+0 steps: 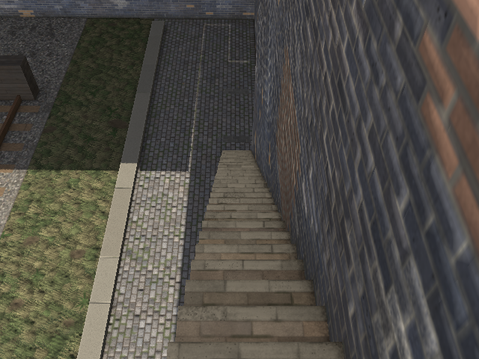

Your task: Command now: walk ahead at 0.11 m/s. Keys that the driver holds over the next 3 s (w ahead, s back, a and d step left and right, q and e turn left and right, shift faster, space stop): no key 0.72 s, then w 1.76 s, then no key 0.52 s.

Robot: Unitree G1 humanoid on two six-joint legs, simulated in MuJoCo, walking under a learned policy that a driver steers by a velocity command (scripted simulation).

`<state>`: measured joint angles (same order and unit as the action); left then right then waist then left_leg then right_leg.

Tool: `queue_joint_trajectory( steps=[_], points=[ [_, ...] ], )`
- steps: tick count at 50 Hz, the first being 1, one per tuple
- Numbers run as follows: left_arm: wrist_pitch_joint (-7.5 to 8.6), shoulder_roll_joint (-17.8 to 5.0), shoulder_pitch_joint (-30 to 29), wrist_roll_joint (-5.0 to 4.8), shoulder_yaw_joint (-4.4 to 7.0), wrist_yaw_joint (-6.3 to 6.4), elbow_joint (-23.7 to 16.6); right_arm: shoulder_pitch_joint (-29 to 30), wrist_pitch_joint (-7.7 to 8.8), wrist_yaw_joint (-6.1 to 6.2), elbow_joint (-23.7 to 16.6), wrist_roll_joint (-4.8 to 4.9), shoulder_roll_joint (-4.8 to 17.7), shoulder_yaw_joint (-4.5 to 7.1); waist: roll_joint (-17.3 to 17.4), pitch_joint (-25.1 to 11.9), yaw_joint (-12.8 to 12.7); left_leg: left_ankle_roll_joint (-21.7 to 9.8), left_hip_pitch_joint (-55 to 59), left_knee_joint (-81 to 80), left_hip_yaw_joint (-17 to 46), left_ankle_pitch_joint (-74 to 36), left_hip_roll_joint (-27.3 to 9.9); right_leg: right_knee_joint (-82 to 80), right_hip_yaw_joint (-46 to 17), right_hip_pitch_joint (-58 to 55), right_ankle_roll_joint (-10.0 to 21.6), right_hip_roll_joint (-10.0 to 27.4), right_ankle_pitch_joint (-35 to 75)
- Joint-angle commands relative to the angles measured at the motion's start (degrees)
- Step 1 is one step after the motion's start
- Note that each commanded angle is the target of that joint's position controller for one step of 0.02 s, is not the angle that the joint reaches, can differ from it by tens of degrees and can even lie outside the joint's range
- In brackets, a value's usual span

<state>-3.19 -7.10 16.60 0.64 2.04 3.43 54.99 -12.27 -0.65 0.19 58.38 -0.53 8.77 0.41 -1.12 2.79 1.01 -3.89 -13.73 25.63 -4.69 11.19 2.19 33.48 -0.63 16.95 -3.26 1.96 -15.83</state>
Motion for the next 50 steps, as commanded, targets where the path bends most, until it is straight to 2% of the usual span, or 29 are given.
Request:
queue_joint_trajectory(
  steps=[1,2,3,4,5,6,7,8,11,18,32,36,37,38,40,42,43,44,45,47,50],
  points=[
    [-0.69,0.32,9.95,1.85,-1.32,-0.77,0.84,6.46,-0.89,0.08,-3.09,0.6,5.56,0.36,3.1,-3.62,-4.12,0.09,-7.43,-10.04,10.11,1.92,-8.81,-13.25,-1.21,-17.44,-0.53,1.08,14.75],
    [-0.31,-0.84,8.5,2.38,-1.47,-0.79,-0.45,4.7,-1.59,0.16,-2.22,0.34,5.19,0.47,-0.5,-0.35,-2.71,1.56,-5.99,-9.33,8.94,5.76,-6.23,-17.78,-5.02,-14.22,-0.4,4.13,12.71],
    [0.49,-5.23,4.55,1.37,-0.37,-1.15,1.27,-3.0,-1.75,1.0,-0.68,1.27,3.52,0.51,-11.36,3.81,0.78,3.34,1.59,-11.46,8.78,1.52,-6.67,-16.45,-3.29,-3.55,0.43,2.25,3.64],
    [1.29,-2.89,4.27,1.38,-0.73,-1.55,1.47,-2.84,-2.11,1.64,0.29,0.91,5.61,0.83,-8.67,4.74,-0.54,3.46,4.95,-9.73,8.34,0.09,-6.99,-18.23,-3.65,-1.35,0.19,1.52,1.9],
    [2.31,-2.79,5.16,0.97,-1.06,-1.96,2.43,-2.1,-2.5,2.02,-0.27,0.51,6.08,1.16,-5.06,4.02,-0.45,3.24,6.39,-8.74,8.06,-2.23,-6.84,-18.92,-4.2,-2.79,0.45,1.97,5.05],
    [2.86,-3.16,6.52,1.34,-1.13,-2.07,3.22,-4.32,-2.8,1.64,-0.02,0.31,5.16,1.35,-6.26,2.4,0.17,2.74,7.5,-8.33,8.01,-4.14,-7.81,-19.42,-4.63,-3.8,0.77,1.92,8.31],
    [2.77,-3.14,7.29,1.31,-1.47,-2.47,2.44,-5.94,-2.71,0.41,1.0,0.44,7.28,0.74,0.7,1.51,-0.65,1.42,7.08,-7.92,7.61,-8.55,-7.7,-20.58,-5.75,-6.09,1.34,4.32,11.37],
    [3.03,-5.7,4.59,0.4,-1.11,-2.26,2.78,-4.4,-2.3,-0.04,0.51,1.41,6.67,0.73,0.63,1.49,-0.2,1.44,7.75,-8.45,7.99,-10.25,-7.95,-19.8,-5.54,-6.65,1.56,4.53,14.53],
    [2.9,-5.91,5.0,0.35,-1.58,-1.93,3.69,-4.21,-1.44,-0.26,0.13,1.87,6.76,0.28,0.8,-1.74,-0.8,1.28,9.92,-8.55,7.83,-15.0,-8.39,-19.87,-4.85,-9.27,1.7,4.56,18.3],
    [2.25,-6.35,4.17,0.34,-2.52,-1.8,5.64,-5.5,-1.24,-0.01,0.09,1.84,7.73,-0.41,1.07,-3.28,-1.22,1.07,11.11,-8.89,7.84,-21.41,-8.87,-20.38,-3.8,-11.15,1.84,4.52,18.62],
    [1.01,-7.85,2.26,0.27,-3.66,-1.93,8.54,-7.51,-1.01,0.01,0.11,1.8,9.1,-1.16,0.81,-1.56,-1.38,1.05,10.54,-9.89,9.05,-23.21,-8.98,-20.62,-3.33,-10.18,1.32,4.52,12.79],
    [0.87,-8.05,2.04,0.23,-3.77,-1.98,9.09,-7.99,-0.96,-0.01,0.13,1.8,9.04,-1.19,1.0,-1.39,-1.31,1.15,10.71,-10.29,9.34,-23.03,-8.96,-20.71,-3.25,-9.74,1.1,4.54,11.55],
    [0.55,-7.83,2.32,0.42,-3.98,-1.85,8.98,-9.76,-1.29,0.02,0.77,2.13,8.98,-1.06,1.79,-1.64,-1.25,1.39,10.99,-11.08,8.57,-19.96,-8.33,-20.42,-2.94,-10.03,1.38,4.18,9.76],
    [0.33,-7.98,2.07,0.65,-4.0,-1.78,8.93,-9.95,-1.58,0.01,0.76,1.92,9.05,-0.94,1.71,-1.52,-1.08,1.33,11.07,-11.7,8.57,-14.1,-7.7,-20.15,-2.43,-9.36,1.66,3.6,7.05],
    [-0.01,-8.72,1.74,1.07,-3.86,-1.75,8.46,-10.33,-2.29,-0.19,0.23,1.51,10.69,0.04,2.35,-0.49,-0.58,-0.07,10.8,-12.63,9.41,2.02,-6.95,-16.73,-0.09,-6.11,2.87,1.45,-0.08],
    [-0.27,-8.02,1.73,1.7,-3.94,-1.95,7.89,-10.75,-2.97,-0.33,-0.52,1.27,11.88,0.92,3.59,1.96,-0.65,-2.88,7.88,-14.22,12.46,19.11,-8.45,-11.46,2.66,-2.23,4.43,-0.35,-6.92],
    [-0.3,-7.71,1.11,2.01,-4.01,-2.07,7.37,-11.13,-3.15,-0.36,-0.83,1.13,12.26,1.3,3.72,3.71,-0.56,-4.23,6.37,-14.78,14.16,23.71,-9.76,-8.76,3.35,-0.12,5.11,-0.59,-8.27],
    [-0.23,-7.7,0.15,2.23,-4.0,-2.18,6.75,-11.78,-3.14,-0.36,-1.05,0.94,12.47,1.58,3.86,5.08,-0.23,-5.48,5.57,-15.05,16.03,24.75,-11.35,-5.67,3.61,2.0,5.58,-0.48,-9.11],
    [0.22,-8.05,-0.98,2.24,-3.83,-2.42,6.19,-11.77,-2.7,-0.36,-1.75,0.29,13.35,1.96,3.91,5.23,0.38,-7.35,5.97,-14.98,19.05,24.53,-13.46,-2.35,3.47,4.88,5.85,-0.03,-9.57],
    [0.89,-8.04,-1.82,2.13,-3.63,-2.57,5.13,-14.43,-1.75,-0.41,-1.36,0.26,13.96,2.52,5.34,4.94,1.24,-10.14,6.68,-15.03,22.21,17.31,-17.01,5.34,2.02,8.46,6.35,1.04,-11.03],
    [1.63,-8.27,-2.3,1.53,-3.22,-2.8,3.46,-14.41,-0.62,-0.25,-1.66,0.35,13.7,2.8,4.87,3.98,0.18,-11.47,8.43,-12.09,20.18,1.34,-18.85,11.63,0.57,12.43,6.65,2.42,-10.75]
  ],
)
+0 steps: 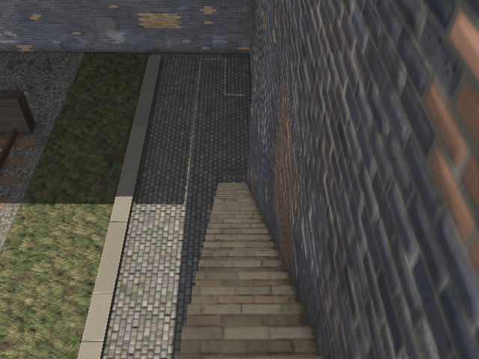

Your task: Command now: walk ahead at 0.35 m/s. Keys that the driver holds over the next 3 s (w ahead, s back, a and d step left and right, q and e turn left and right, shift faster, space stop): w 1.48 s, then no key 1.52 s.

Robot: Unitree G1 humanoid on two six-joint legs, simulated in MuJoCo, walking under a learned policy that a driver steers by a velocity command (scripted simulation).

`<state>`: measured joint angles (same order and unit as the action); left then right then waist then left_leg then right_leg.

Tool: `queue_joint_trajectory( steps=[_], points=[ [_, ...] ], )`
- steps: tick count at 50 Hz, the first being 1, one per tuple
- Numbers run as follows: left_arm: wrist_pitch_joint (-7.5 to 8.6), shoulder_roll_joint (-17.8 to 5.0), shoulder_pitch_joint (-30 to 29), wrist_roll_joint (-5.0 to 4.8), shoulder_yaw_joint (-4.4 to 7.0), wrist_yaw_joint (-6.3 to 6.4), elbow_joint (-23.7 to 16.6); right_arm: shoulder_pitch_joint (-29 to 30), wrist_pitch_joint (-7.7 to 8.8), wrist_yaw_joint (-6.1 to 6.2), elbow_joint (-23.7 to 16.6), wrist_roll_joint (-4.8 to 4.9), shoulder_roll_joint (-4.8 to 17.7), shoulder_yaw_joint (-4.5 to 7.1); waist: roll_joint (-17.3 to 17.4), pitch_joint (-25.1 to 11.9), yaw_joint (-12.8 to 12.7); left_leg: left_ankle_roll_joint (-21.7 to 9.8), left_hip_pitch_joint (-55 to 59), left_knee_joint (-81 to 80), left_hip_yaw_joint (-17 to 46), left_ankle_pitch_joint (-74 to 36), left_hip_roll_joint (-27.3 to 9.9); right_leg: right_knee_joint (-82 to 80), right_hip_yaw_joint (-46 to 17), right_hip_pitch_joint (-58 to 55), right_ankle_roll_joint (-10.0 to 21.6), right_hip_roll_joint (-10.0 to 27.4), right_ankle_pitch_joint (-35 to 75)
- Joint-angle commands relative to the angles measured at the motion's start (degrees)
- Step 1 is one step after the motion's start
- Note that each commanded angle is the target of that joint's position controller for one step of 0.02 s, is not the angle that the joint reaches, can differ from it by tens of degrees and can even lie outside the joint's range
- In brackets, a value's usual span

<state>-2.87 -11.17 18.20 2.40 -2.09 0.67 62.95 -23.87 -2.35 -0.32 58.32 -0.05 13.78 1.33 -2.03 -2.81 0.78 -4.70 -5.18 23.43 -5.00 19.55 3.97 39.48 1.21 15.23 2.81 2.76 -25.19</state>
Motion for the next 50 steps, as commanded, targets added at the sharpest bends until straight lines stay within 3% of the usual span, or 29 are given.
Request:
queue_joint_trajectory(
  steps=[1,4,6,8,9,11,12,14,16,20,22,25,27,28,29,30,31,33,34,35,38,41,44,45,46,47,48,49,50],
  points=[
    [0.97,-3.2,-5.16,-0.43,0.79,0.77,-5.56,-1.73,1.09,0.58,-1.86,1.26,9.72,2.45,5.8,11.9,-0.05,-10.88,-0.7,-10.06,19.9,-9.86,-21.27,5.47,-0.77,15.75,0.62,2.72,1.06],
    [0.91,-3.06,-2.19,0.03,0.68,0.97,-5.65,0.71,1.07,0.36,-3.34,0.88,9.09,2.3,5.66,8.81,-1.79,-8.99,-3.53,-5.57,14.0,-21.02,-18.56,1.18,1.23,7.81,0.98,1.13,3.47],
    [1.26,-6.92,-2.09,-3.88,2.85,2.28,-4.85,2.7,4.99,0.98,-4.33,0.04,7.49,1.92,8.0,2.68,-2.31,-4.34,-4.85,3.43,6.69,-21.86,-13.78,6.06,4.39,1.85,0.95,-0.64,13.53],
    [1.28,-9.14,12.82,-2.65,4.75,2.47,-0.41,9.33,5.69,0.6,-6.19,0.6,8.79,2.11,-0.3,1.72,-10.93,1.03,-19.59,25.43,-1.75,-25.01,-3.86,-6.4,2.33,-19.0,3.81,-2.64,22.06],
    [2.04,-15.56,20.02,-1.56,6.88,2.56,0.86,13.3,5.86,0.52,-8.08,0.51,7.61,1.87,-13.82,3.75,-15.16,3.3,-34.08,52.98,-1.78,4.79,3.02,-17.61,-16.09,-25.58,10.6,9.05,29.91],
    [3.88,-17.66,14.85,-3.15,8.01,1.73,-0.44,5.51,6.74,1.05,-7.52,0.05,7.62,1.54,-9.4,5.99,-7.53,3.42,-45.75,61.81,11.07,11.0,-0.81,-22.01,-30.09,-22.05,17.21,18.46,22.12],
    [11.34,-3.75,14.26,8.14,3.38,-3.26,-4.0,11.52,8.46,0.34,-15.06,-0.86,3.43,0.27,-2.47,12.05,-6.62,-0.76,-56.77,63.55,16.42,-2.04,-6.52,-16.79,-23.43,-13.46,16.17,16.29,14.01],
    [14.02,5.37,5.36,9.41,0.52,-2.73,-5.27,8.28,6.97,-0.04,-13.68,-3.16,0.33,-1.19,7.23,7.14,-0.69,-2.13,-44.78,47.57,16.7,-13.84,-11.39,-14.94,-12.73,2.45,14.02,12.6,16.15],
    [13.63,-1.38,0.09,7.33,1.38,-1.6,-7.58,2.5,5.75,-1.25,-12.55,-6.2,-2.15,-2.82,0.17,3.78,3.57,-0.51,-27.73,44.4,8.14,-20.08,-8.02,-9.41,-2.01,18.42,10.54,2.66,13.6],
    [15.36,-3.14,12.07,2.49,1.05,2.53,-6.07,10.66,7.38,-2.84,-14.33,-4.62,1.39,-2.24,3.75,0.42,-4.04,5.88,-19.76,13.03,3.7,-54.22,-6.69,11.97,6.24,22.95,2.44,-5.34,3.18],
    [13.79,-8.98,10.77,3.05,2.58,0.12,-7.7,12.94,7.12,-3.64,-13.94,-4.78,0.56,-1.6,-0.01,2.38,-3.61,6.81,-1.95,17.99,-1.72,-51.56,-1.73,8.02,3.38,36.31,4.01,-3.23,-6.18],
    [10.13,-1.86,23.25,0.29,1.62,-1.02,-3.75,16.62,6.07,-2.44,-10.63,-5.38,2.55,-2.46,1.66,11.36,-9.57,5.81,-27.52,-12.2,10.21,-37.18,-12.22,18.61,-15.74,3.23,8.93,5.23,-7.98],
    [10.27,-3.12,21.11,4.55,2.77,-4.69,-3.65,-8.96,5.73,-1.14,-1.21,-4.88,5.82,-0.7,3.07,5.19,-0.68,4.35,-8.12,2.69,8.52,-33.74,-8.21,36.6,-13.72,5.66,8.87,3.61,13.68],
    [9.42,-1.0,23.59,1.1,2.64,-4.41,-3.78,-6.33,6.68,-1.11,-0.6,-5.23,6.1,-0.17,11.48,12.14,-1.58,3.92,-7.92,-23.39,5.81,-33.77,-7.88,47.85,-15.49,7.41,7.21,-0.15,6.84],
    [9.7,-6.42,22.25,3.58,3.72,-6.65,-6.47,-21.46,6.2,-1.29,1.29,-3.18,8.97,0.82,17.2,-5.82,5.59,-10.17,29.14,9.69,7.81,-67.19,-16.17,75.96,-7.28,25.87,4.55,-5.33,6.01],
    [9.59,-5.96,14.95,2.17,3.38,-8.98,-12.06,-28.43,5.78,-1.53,6.19,-7.08,11.67,2.26,20.5,-12.13,11.31,-17.87,49.57,17.83,15.12,-75.93,-22.19,96.48,-4.71,53.68,0.5,-11.7,-29.0],
    [10.64,-4.39,9.11,1.03,3.3,-9.77,-16.43,-22.2,6.2,-1.2,5.55,-9.76,14.07,4.0,4.78,-6.18,10.18,-13.78,44.63,21.1,15.9,-71.82,-23.45,93.76,-6.73,66.33,2.45,-9.7,-21.5],
    [9.81,-2.03,5.09,2.17,3.34,-7.64,-20.1,3.28,7.9,-1.23,-1.75,-6.7,3.32,-0.05,-0.78,10.94,0.61,-14.11,3.35,9.26,21.33,-41.75,-28.98,54.1,-14.05,62.53,1.57,5.17,10.34],
    [7.84,-1.37,11.59,2.22,3.49,-6.95,-16.49,11.18,7.93,-0.6,-3.27,-3.84,-2.71,-2.2,-2.33,13.29,-5.38,-14.51,-22.69,2.42,12.55,-35.7,-23.88,35.1,-10.86,42.51,3.21,6.75,27.24],
    [5.69,0.57,13.69,4.28,3.38,-7.58,-13.57,14.77,8.59,0.48,-5.51,-4.62,-4.64,-4.27,-0.64,11.37,-8.9,-11.72,-40.33,3.53,5.09,-23.28,-15.38,25.28,-5.4,22.37,3.18,5.52,39.8],
    [4.82,-0.43,16.08,7.07,2.57,-9.11,-11.96,2.66,11.36,2.38,-2.62,-4.74,-0.75,-4.14,1.68,4.52,-3.43,-10.62,-33.15,17.94,7.45,-2.54,-12.69,17.28,-2.84,20.69,1.55,2.22,55.1],
    [5.54,-1.99,4.36,5.27,2.34,-7.78,-16.31,-2.12,10.31,1.81,-2.08,-5.8,6.49,-3.5,4.07,5.34,0.19,-7.01,-36.15,28.56,6.67,12.74,-11.59,0.03,3.51,5.1,-1.94,-0.62,53.57],
    [5.01,-4.02,0.08,5.43,1.28,-7.75,-19.75,-3.26,7.46,0.74,-3.58,-2.94,12.43,-1.44,1.78,8.96,2.17,-7.81,-17.7,36.86,20.66,10.16,-16.24,-20.82,0.03,12.04,-0.28,1.38,38.43],
    [6.07,-6.09,20.25,7.45,2.07,-6.98,-14.76,2.48,7.23,-1.9,-5.0,-8.24,15.39,-1.42,2.36,4.69,-7.41,-5.34,-28.51,52.46,22.01,6.88,-16.41,-3.05,0.51,-8.97,1.23,1.45,49.24],
    [7.23,-9.7,29.51,3.34,4.6,-6.22,-9.47,-3.0,6.71,-4.25,-2.49,-1.42,7.15,-2.12,-13.98,0.46,-8.44,0.73,-21.97,87.97,4.62,20.64,-0.65,-35.1,2.04,-12.61,3.71,4.77,53.82],
    [6.42,-15.59,29.89,2.8,5.79,-7.43,-13.22,-13.02,6.32,-6.17,-1.03,-3.98,3.64,-1.95,-14.8,-7.18,-3.95,2.47,-52.21,105.66,10.0,24.81,3.71,3.38,-5.4,-38.0,8.99,8.11,71.05],
    [7.19,-16.87,37.44,3.51,6.75,-9.14,-10.83,-12.4,7.57,-5.77,-4.2,-2.78,2.8,-1.56,-10.04,-14.77,-5.29,5.05,-58.21,107.91,13.27,23.87,4.2,4.25,-17.62,-42.72,18.24,13.63,85.99],
    [7.48,-15.33,30.83,4.78,6.98,-9.91,-11.61,-6.82,8.78,-4.79,-9.25,-1.12,2.73,-3.22,0.14,-11.2,-4.06,5.56,-69.27,102.86,13.53,18.06,0.88,-1.55,-23.09,-41.31,19.82,18.54,70.28],
    [7.97,-15.76,19.43,2.27,6.42,-9.99,-14.35,-1.37,9.06,-2.85,-14.19,0.4,2.38,-3.88,-1.23,-4.47,-1.07,8.25,-74.21,102.74,12.54,17.16,-5.08,-6.93,-29.96,-29.17,21.02,24.6,51.93]
  ],
)
Over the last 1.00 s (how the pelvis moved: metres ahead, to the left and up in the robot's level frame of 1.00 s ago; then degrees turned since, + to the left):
0.10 0.01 0.00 -1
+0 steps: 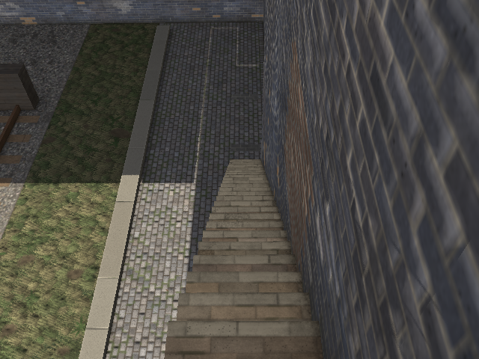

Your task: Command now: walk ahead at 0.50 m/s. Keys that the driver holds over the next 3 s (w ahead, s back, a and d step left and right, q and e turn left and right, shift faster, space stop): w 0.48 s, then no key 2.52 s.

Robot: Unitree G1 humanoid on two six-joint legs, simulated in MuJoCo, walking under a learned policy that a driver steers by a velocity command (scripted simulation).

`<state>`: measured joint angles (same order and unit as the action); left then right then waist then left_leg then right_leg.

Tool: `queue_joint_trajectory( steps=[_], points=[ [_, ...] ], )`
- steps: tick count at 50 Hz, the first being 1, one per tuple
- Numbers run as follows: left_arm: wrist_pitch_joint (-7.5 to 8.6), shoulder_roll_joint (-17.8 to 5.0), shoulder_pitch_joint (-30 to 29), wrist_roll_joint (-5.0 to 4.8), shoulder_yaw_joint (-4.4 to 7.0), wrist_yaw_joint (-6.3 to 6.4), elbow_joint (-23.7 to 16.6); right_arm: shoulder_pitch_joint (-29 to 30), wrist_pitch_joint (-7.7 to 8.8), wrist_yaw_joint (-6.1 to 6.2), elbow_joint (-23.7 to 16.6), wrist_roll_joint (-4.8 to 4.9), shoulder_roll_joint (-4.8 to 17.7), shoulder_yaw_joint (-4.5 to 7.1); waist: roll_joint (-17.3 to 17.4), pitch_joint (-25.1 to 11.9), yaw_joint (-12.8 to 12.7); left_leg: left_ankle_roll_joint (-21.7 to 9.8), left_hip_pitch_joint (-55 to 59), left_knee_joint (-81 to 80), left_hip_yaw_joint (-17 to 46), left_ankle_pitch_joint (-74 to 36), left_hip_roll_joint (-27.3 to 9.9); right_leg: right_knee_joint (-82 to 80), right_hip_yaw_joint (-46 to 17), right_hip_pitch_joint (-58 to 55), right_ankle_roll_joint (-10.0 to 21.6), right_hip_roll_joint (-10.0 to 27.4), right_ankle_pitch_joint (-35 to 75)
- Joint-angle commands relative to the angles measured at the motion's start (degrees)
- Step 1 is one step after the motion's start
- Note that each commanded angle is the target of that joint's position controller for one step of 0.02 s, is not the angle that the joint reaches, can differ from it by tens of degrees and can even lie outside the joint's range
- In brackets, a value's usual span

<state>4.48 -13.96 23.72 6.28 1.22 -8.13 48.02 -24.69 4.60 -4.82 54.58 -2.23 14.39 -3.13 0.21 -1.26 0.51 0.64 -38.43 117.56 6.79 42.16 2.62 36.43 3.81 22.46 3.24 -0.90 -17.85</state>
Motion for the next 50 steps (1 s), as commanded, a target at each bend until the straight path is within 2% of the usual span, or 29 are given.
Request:
queue_joint_trajectory(
  steps=[1,2,3,5,7,8,10,12,15,17,20,21,22,23,24,25,27,29,31,33,35,37,40,43,46,47,48,49,50],
  points=[
    [1.04,-9.02,6.92,-1.56,2.11,-1.73,-0.98,-0.77,2.58,4.31,-12.33,2.96,3.11,0.54,2.1,-3.83,1.66,3.58,-39.0,3.95,4.11,-10.82,-8.21,-7.35,-35.25,-25.01,21.26,31.92,37.9],
    [1.58,3.25,3.38,1.15,-1.56,-0.51,-0.75,-3.57,1.51,4.67,-9.04,2.53,3.35,0.48,9.23,3.29,3.95,3.77,-35.21,-22.77,9.52,-34.11,-13.98,-9.0,-25.69,-11.16,15.95,28.35,40.58],
    [1.48,3.7,3.09,0.61,-1.66,0.59,-1.37,-6.32,1.08,4.76,-6.86,2.37,3.2,0.57,5.17,7.99,4.65,5.53,-27.54,-28.64,6.22,-36.44,-13.48,-10.3,-21.97,0.65,15.24,24.97,38.03],
    [2.42,-4.07,11.93,-3.51,0.46,1.55,0.5,-8.56,-0.55,3.59,-2.09,1.55,6.14,3.73,-4.2,6.44,-0.21,6.39,-17.35,-34.69,1.67,-41.07,-7.98,-13.4,-15.84,11.41,13.86,16.9,6.49],
    [2.3,-6.59,9.21,-1.09,1.34,2.01,-0.03,-6.13,0.34,2.26,-0.68,-1.53,1.3,3.17,-2.14,5.4,-0.1,4.85,-16.14,-31.19,1.55,-41.27,-6.06,-12.01,-14.53,12.58,12.62,15.07,7.34],
    [3.34,-1.09,6.9,-0.99,-0.23,3.13,0.17,-2.08,1.23,3.24,-3.85,-2.04,3.01,3.72,0.07,1.9,-0.12,3.14,-19.03,-47.35,6.56,-51.4,-7.83,-5.29,-12.32,4.68,8.0,12.23,9.96],
    [3.12,1.33,13.05,-0.16,-0.87,3.87,4.3,1.42,0.73,4.63,-5.63,-1.07,1.76,2.75,-2.11,2.06,-2.07,3.12,-25.91,-51.5,7.31,-51.25,-8.83,-4.36,-15.83,-6.52,8.76,15.94,10.18],
    [2.63,2.25,4.77,-1.48,-1.34,4.48,-0.52,0.84,0.48,4.28,-3.82,-0.3,3.85,2.85,-1.37,1.69,-0.63,2.35,-8.27,-67.54,-0.14,-67.33,-9.45,2.01,-4.24,6.45,4.29,7.83,1.11],
    [1.22,1.42,12.52,-3.0,-0.68,5.0,-0.72,3.84,0.35,2.43,-2.03,-1.41,3.21,3.11,-1.45,6.62,-3.65,1.16,1.49,-77.57,-6.19,-67.28,-7.68,7.52,-4.27,10.21,6.65,8.92,-10.84],
    [0.83,-0.98,15.87,-2.74,-0.07,5.23,-1.65,8.69,0.76,2.68,-2.11,0.34,4.75,2.84,-2.76,9.42,-7.2,1.29,0.64,-88.25,-3.07,-64.91,-10.21,9.69,-11.41,3.03,8.88,12.08,-14.45],
    [-0.92,-0.11,14.62,-1.34,-0.64,5.42,1.88,11.36,0.35,3.39,-2.89,-0.37,2.46,1.23,-5.26,8.77,-7.42,0.84,3.92,-93.7,0.73,-60.53,-12.82,17.69,-19.47,-4.45,9.33,15.14,-5.48],
    [-2.66,-7.54,8.82,-9.87,3.72,10.2,5.86,12.0,-0.41,3.76,-5.03,1.81,1.27,3.02,-9.51,7.7,-7.21,-3.09,17.59,-93.22,-1.64,-62.97,-9.81,29.0,-8.54,0.76,8.56,11.33,11.55],
    [-3.4,-8.84,6.85,-8.49,3.75,11.85,5.39,1.91,-0.16,3.51,-2.62,3.64,0.7,2.66,-4.48,5.68,-1.13,-3.33,25.53,-108.55,-4.24,-60.23,-8.39,38.69,-5.33,-0.6,9.29,7.52,7.64],
    [-3.75,-7.45,8.17,-8.54,3.83,12.49,7.3,-5.46,-0.38,3.33,1.88,2.09,4.01,4.08,3.08,3.31,-0.95,-1.64,37.93,-105.63,-10.06,-74.98,-6.09,50.87,-0.99,6.63,7.88,3.63,2.45],
    [-3.58,-5.16,8.86,-8.62,4.07,12.17,6.06,-14.09,-0.97,3.48,3.77,1.57,8.44,5.53,16.81,-1.98,1.72,-4.49,56.96,-91.26,-4.47,-105.22,-12.21,74.51,1.95,26.55,3.83,-4.34,-27.74],
    [-2.65,-4.07,8.72,-10.11,3.27,11.52,4.6,-15.82,-1.31,2.96,4.22,1.12,12.81,6.45,25.68,-11.97,1.82,-6.22,76.75,-71.32,-1.9,-116.6,-19.32,89.81,0.98,45.77,1.82,-3.4,-39.61],
    [-3.01,-3.83,2.14,-10.25,2.56,12.63,5.68,-13.48,-3.32,2.84,0.93,1.04,10.4,6.85,14.52,-15.87,5.32,-10.86,62.53,-78.24,4.01,-78.66,-24.79,86.7,-9.67,44.92,2.02,-0.19,-24.67],
    [-5.81,-2.73,-1.16,-8.06,2.66,13.98,7.1,-7.98,-3.85,4.6,0.55,-0.55,7.6,5.99,9.32,-8.03,2.13,-16.99,42.5,-89.33,10.18,-51.85,-28.25,82.93,-8.08,41.19,-1.25,-0.52,-16.3],
    [-6.02,-0.3,-1.27,-5.86,2.98,14.41,9.44,-4.24,-1.48,4.51,1.73,-1.18,0.98,3.37,4.76,3.55,-0.24,-14.26,27.65,-87.04,7.57,-50.6,-24.63,63.57,-11.45,40.25,-5.84,-1.68,1.0],
    [-5.8,2.25,-4.61,-4.59,1.8,12.31,8.82,7.14,0.07,5.1,1.03,1.6,-1.57,1.7,0.96,5.84,-5.72,-8.71,8.61,-92.9,-0.92,-44.53,-18.92,28.12,-6.42,16.55,-8.13,2.32,21.87],
    [-7.57,2.23,9.3,-4.71,2.2,12.66,16.86,13.43,1.23,3.32,1.82,1.41,2.97,2.33,7.38,-0.77,-11.09,-9.55,-1.75,-88.12,-4.54,-53.93,-16.78,34.78,-0.77,-8.11,-6.41,-2.09,27.72],
    [-7.39,-3.53,-3.13,-4.47,4.3,13.06,12.74,8.16,2.2,3.65,4.6,3.07,4.58,3.29,12.62,7.69,-5.04,-9.34,12.21,-85.53,-1.79,-38.42,-15.32,26.36,-7.46,12.9,-5.59,0.03,30.98],
    [-5.96,-3.92,-12.96,-4.35,4.46,12.98,8.3,1.52,1.11,4.51,6.85,1.51,3.17,3.32,8.44,9.9,0.2,-12.94,26.25,-80.85,8.0,-33.6,-19.65,17.21,-15.37,24.54,-7.01,4.55,20.05],
    [-3.03,1.2,-9.73,-7.1,2.72,10.35,9.49,4.08,0.74,7.05,5.98,0.3,0.89,3.53,-2.77,10.18,-0.32,-8.91,16.41,-74.43,2.66,-16.32,-13.35,-17.17,-11.86,3.5,-6.92,7.77,47.26],
    [-3.04,-1.64,-3.34,-8.4,3.41,8.56,13.17,2.24,0.22,6.78,5.58,0.95,-1.14,2.32,-7.62,14.97,-1.44,-7.83,14.83,-70.1,-3.55,-12.58,-7.51,-29.95,-9.97,-5.04,-10.36,3.92,46.75],
    [-3.37,0.81,7.08,-7.46,3.29,8.1,16.19,4.09,-1.02,7.3,6.59,0.14,3.99,3.87,-3.22,10.89,-4.74,-8.55,13.93,-64.15,-1.49,-24.5,-9.67,-27.95,-7.61,-16.82,-9.3,5.4,50.18],
    [-3.33,-1.71,3.54,5.82,2.9,2.13,8.78,4.02,-1.79,3.39,4.92,-4.8,9.51,3.96,6.62,13.59,-5.21,-4.08,-1.73,-54.31,-2.89,-5.76,-16.7,-8.69,1.8,-19.84,-5.4,2.53,31.3],
    [-2.55,-2.61,13.17,2.93,4.37,1.34,13.93,7.87,-1.19,1.72,3.36,-3.75,8.56,5.15,-3.33,4.59,-8.05,1.55,-1.87,-45.16,-8.43,9.38,-10.8,-14.91,-2.67,-28.62,-6.01,3.6,33.62],
    [-1.16,-3.03,19.43,1.95,4.55,0.85,14.1,8.43,-1.49,-0.47,2.13,-1.37,4.05,3.1,-9.58,0.82,-12.78,5.68,-3.67,-31.5,-13.44,15.82,-4.21,-23.29,-3.12,-33.81,-6.54,4.69,27.64]
  ],
)
Over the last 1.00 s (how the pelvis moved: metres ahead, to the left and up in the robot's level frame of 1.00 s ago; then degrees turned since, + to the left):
0.42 -0.10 -0.42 1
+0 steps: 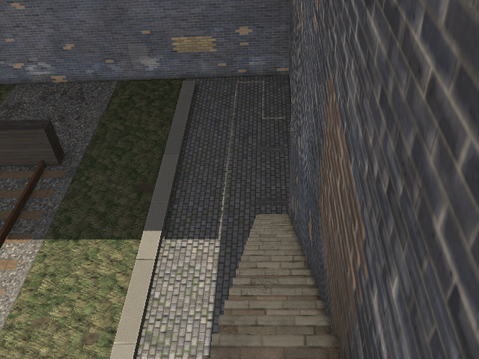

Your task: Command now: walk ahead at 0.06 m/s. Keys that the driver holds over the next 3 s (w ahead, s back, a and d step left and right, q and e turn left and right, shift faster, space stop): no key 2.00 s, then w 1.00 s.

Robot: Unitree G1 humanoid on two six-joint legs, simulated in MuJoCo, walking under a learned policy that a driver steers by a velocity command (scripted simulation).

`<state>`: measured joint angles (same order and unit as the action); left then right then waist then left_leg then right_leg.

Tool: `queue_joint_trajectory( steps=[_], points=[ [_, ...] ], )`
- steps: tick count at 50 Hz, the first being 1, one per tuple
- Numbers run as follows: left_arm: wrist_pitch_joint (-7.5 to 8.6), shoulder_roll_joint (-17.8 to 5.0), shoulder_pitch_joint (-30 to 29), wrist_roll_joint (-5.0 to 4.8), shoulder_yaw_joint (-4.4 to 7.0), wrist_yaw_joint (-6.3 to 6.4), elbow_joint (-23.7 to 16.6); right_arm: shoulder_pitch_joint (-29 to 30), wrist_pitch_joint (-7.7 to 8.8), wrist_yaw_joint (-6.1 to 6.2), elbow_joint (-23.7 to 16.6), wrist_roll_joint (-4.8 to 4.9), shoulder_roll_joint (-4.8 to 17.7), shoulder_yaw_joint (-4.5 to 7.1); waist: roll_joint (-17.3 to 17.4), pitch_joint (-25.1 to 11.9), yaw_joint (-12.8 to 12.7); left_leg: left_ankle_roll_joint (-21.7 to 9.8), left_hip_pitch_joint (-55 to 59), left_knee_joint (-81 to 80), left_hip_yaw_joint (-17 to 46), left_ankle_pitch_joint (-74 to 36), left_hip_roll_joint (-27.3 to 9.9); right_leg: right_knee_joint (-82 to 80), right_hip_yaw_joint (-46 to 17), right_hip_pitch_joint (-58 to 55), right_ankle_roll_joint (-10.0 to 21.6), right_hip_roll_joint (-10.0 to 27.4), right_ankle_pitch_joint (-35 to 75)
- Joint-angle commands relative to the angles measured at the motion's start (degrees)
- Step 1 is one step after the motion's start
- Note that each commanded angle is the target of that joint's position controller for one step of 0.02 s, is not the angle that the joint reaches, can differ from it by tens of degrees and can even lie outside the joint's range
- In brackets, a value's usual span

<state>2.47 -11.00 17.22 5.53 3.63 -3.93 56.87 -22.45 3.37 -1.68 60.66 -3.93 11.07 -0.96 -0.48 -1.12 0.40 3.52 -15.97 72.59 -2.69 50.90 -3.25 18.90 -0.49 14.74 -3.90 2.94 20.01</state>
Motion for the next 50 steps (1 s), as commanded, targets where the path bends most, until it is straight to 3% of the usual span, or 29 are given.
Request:
queue_joint_trajectory(
  steps=[1,2,3,4,5,6,7,8,9,10,12,13,16,21,26,27,28,31,34,37,38,39,40,41,42,43,45,47,50],
  points=[
    [1.14,-10.89,25.06,2.48,2.45,-3.37,3.63,4.63,-0.5,-6.34,-3.82,1.96,3.1,-0.53,-15.16,-2.85,-11.76,3.4,-33.35,28.5,-1.44,7.16,5.53,1.92,-4.53,-31.81,5.75,5.0,1.86],
    [1.95,-15.63,17.23,3.86,2.62,-3.25,-2.1,3.77,-0.29,-4.89,-5.56,4.19,8.77,2.78,-11.64,-4.3,-5.61,0.75,-34.07,36.98,1.68,-3.43,3.76,11.36,-5.44,-24.02,1.59,2.67,16.91],
    [3.08,-15.91,12.55,0.09,1.44,-4.48,-6.12,-7.9,2.64,-3.79,-9.76,2.29,4.95,2.51,-17.39,-14.12,3.47,3.88,-36.77,37.26,5.86,-1.55,4.72,5.21,-34.15,-21.61,14.96,11.63,9.25],
    [4.49,-13.61,6.94,-2.19,0.0,-4.82,-7.16,0.37,3.83,-2.16,-15.79,4.41,4.37,-0.16,-15.12,-1.33,1.85,7.25,-46.34,33.22,6.82,1.45,-0.59,-1.25,-44.48,-12.01,24.22,20.72,-16.51],
    [4.62,-6.62,10.3,-2.1,-2.41,-4.86,-5.37,9.96,3.32,-2.26,-16.83,3.77,0.87,-3.67,-6.29,-1.82,-2.47,6.68,-49.34,39.37,7.89,3.98,-1.91,-4.64,-38.96,-14.06,21.09,20.95,-22.38],
    [4.47,0.57,14.78,-1.76,-4.31,-4.18,-4.8,15.47,2.27,-1.7,-16.99,3.75,3.04,-3.31,3.39,-1.86,-4.56,5.91,-41.41,33.82,2.77,12.43,-2.18,-1.8,-19.09,-9.75,12.09,10.2,-27.46],
    [4.84,-3.25,17.65,-3.82,-3.77,-4.63,-4.13,6.42,2.08,-2.08,-17.19,3.3,0.88,-3.75,-10.35,-1.7,1.81,6.28,-34.58,36.99,3.98,9.26,-2.22,6.35,-19.28,-1.98,12.36,7.43,-6.24],
    [4.2,-9.98,7.94,-6.38,-2.65,-5.53,-6.22,1.07,2.79,-2.7,-18.94,2.33,-2.39,-6.08,-11.28,1.45,7.55,8.52,-26.9,34.1,8.02,-0.87,-2.83,-0.17,-34.15,16.66,16.04,12.86,-21.71],
    [4.57,-8.94,6.88,-4.93,-3.2,-3.51,-8.78,5.16,3.25,-2.71,-20.71,1.2,-0.83,-6.83,-5.46,2.89,2.56,7.68,-32.78,33.0,11.27,-11.72,-4.54,-0.4,-34.01,16.85,15.57,12.71,-33.29],
    [5.86,-3.58,6.64,-5.99,-5.35,-2.17,-10.36,5.33,2.7,-2.48,-21.26,1.28,3.18,-5.96,0.14,0.39,0.65,9.19,-34.5,19.8,8.15,-8.51,-4.64,4.09,-27.12,14.4,12.8,7.72,-43.3],
    [5.99,-1.35,13.78,-5.48,-6.85,-1.19,-7.87,9.96,1.73,-2.42,-25.12,1.78,3.63,-6.46,-0.5,0.82,-2.63,8.02,-38.77,14.91,6.35,-5.33,-4.07,5.63,-24.91,4.08,9.71,3.37,-46.22],
    [5.64,-2.68,14.34,-4.77,-6.78,-0.47,-7.22,14.84,1.51,-1.93,-27.17,1.62,5.98,-5.42,-0.61,-0.04,-4.28,8.41,-41.43,17.89,6.63,-2.68,-3.28,6.35,-27.92,1.16,8.84,3.6,-47.67],
    [6.19,-3.34,15.5,-5.32,-6.49,0.23,-7.97,17.15,2.27,-2.26,-29.9,2.72,3.44,-5.86,-6.9,0.21,-6.98,6.14,-45.33,21.89,5.36,-1.15,-3.0,7.15,-26.37,-3.71,9.3,3.8,-39.3],
    [5.97,-2.48,11.05,-4.66,-7.04,-0.12,-10.1,17.19,2.47,-3.24,-31.95,3.59,0.18,-7.06,-1.6,0.26,-4.57,4.12,-34.61,17.34,5.11,-8.03,-4.78,5.36,-23.23,3.33,11.3,3.84,-26.89],
    [5.1,-4.4,10.8,-3.2,-6.74,0.27,-11.7,19.45,2.25,-3.59,-33.07,3.16,1.58,-6.66,-2.91,-0.84,-6.24,3.25,-31.48,18.4,4.83,-6.55,-4.75,4.8,-18.39,2.58,11.3,4.64,-24.34],
    [1.62,-3.7,10.9,-9.52,-3.61,4.31,-8.52,20.57,-1.65,-0.64,-28.42,7.43,3.86,-2.18,-6.3,-6.34,-7.97,0.7,-17.66,8.12,0.76,-9.33,-0.1,9.83,-12.39,1.8,15.51,8.52,1.35],
    [-0.52,-4.83,11.8,-8.58,-3.97,5.87,-10.35,22.94,-3.73,1.09,-29.76,8.15,3.52,-2.16,-3.42,-6.71,-8.38,-0.21,-15.93,3.55,-0.9,-12.35,2.01,10.35,-9.01,2.18,14.08,7.07,5.78],
    [-3.55,-6.88,13.41,-6.99,-2.6,7.12,-10.53,25.9,-6.52,2.63,-28.86,6.79,-1.36,-2.29,-7.39,-2.5,-8.76,-3.17,-23.36,13.72,-4.36,-12.36,6.43,9.25,-6.95,-0.94,13.79,7.93,5.58],
    [-3.41,-7.39,9.78,-6.35,-2.19,7.24,-11.77,24.09,-7.02,3.12,-28.4,5.69,-0.15,-1.32,-14.53,-3.11,-8.68,-2.79,-25.07,32.46,-1.62,-3.82,7.1,7.56,-11.28,2.08,19.55,11.94,2.28],
    [-2.08,-8.34,3.24,-6.62,-1.98,8.52,-13.62,20.63,-5.69,2.97,-28.05,4.03,2.64,-0.6,-9.23,-5.89,-6.42,-1.81,-17.58,29.96,3.56,-6.5,4.12,9.64,-14.86,10.79,21.49,15.45,-6.09],
    [-3.21,-9.99,8.75,-9.14,-1.15,9.53,-9.85,12.72,-7.05,0.91,-24.81,2.89,-2.2,-2.37,-1.32,-3.93,-2.63,-6.91,-7.13,16.78,1.85,7.76,3.98,3.42,-10.96,20.93,16.15,12.64,-6.78],
    [-3.69,-13.22,5.25,-9.95,0.86,9.37,-9.65,9.0,-7.68,-0.05,-23.28,1.62,-0.15,-2.18,2.46,-0.49,1.32,-10.31,-2.59,3.48,9.38,3.26,2.08,6.27,-4.96,27.48,12.23,7.74,-17.09],
    [-4.5,-13.16,0.47,-9.04,1.8,8.5,-12.17,6.75,-8.03,0.54,-21.79,1.36,4.27,-1.19,15.36,5.27,5.28,-13.42,-5.37,-16.83,27.12,0.12,-2.57,11.88,-0.08,34.95,7.65,2.23,-40.32],
    [-5.71,-14.55,-5.23,-8.41,2.54,7.93,-14.72,2.44,-8.09,1.85,-20.42,0.44,7.25,-0.56,21.23,11.23,10.7,-16.98,-8.38,-34.2,47.96,4.29,-6.01,12.37,-8.4,41.86,6.4,0.66,-61.64],
    [-5.72,-14.05,-6.16,-8.73,3.04,7.39,-14.43,2.04,-7.57,2.65,-19.4,-0.55,6.71,-0.79,16.33,15.27,9.71,-20.26,-10.64,-38.08,56.08,4.16,-5.96,10.62,-18.97,43.41,6.4,-1.0,-61.61],
    [-5.43,-10.69,1.47,-8.97,2.72,7.43,-11.29,5.63,-7.19,3.45,-18.07,-0.57,5.92,-0.81,13.58,13.62,3.81,-20.75,-13.97,-34.3,52.58,-2.5,-5.13,7.95,-21.38,36.64,5.9,-1.77,-52.82],
    [-6.12,-4.62,11.06,-7.27,1.76,8.34,-6.9,15.06,-5.74,2.6,-17.71,1.46,3.36,-1.4,11.62,2.18,-6.41,-20.21,-32.14,-21.07,30.16,-15.39,-1.55,20.05,-9.51,7.07,4.6,-6.05,-25.66],
    [-8.03,-4.89,5.75,-6.73,1.8,8.11,-7.8,14.82,-6.47,3.2,-18.1,1.25,1.47,-1.64,5.97,2.97,-4.84,-18.15,-32.44,-21.2,24.71,-2.52,0.71,17.76,-6.52,7.97,3.91,-7.15,-31.31],
    [-9.04,-3.39,4.8,-7.32,0.32,7.52,-8.32,9.78,-8.16,4.37,-14.63,1.52,2.68,-0.81,2.32,4.19,-3.33,-18.98,-29.75,-20.08,23.8,-7.69,1.6,3.99,-2.0,-0.25,2.58,-3.05,-26.06]
  ],
)
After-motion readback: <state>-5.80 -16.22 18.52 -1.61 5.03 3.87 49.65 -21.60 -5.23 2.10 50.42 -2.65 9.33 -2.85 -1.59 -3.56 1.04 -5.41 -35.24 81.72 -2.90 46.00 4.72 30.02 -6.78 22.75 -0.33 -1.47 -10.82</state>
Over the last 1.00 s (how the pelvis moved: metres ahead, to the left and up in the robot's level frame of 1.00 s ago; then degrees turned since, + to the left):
0.38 0.03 -0.32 2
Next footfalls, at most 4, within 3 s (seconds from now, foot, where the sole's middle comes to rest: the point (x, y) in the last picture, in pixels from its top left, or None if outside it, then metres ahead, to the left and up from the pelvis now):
0.04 right None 0.14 -0.12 -0.85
0.20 left None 0.03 0.12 -0.65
1.04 right None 0.13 -0.04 -0.86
1.30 left None -0.06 0.05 -0.65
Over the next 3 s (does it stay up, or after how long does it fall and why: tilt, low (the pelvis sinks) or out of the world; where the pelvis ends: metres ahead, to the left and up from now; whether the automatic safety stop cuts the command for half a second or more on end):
stays up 0.13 0.03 -0.18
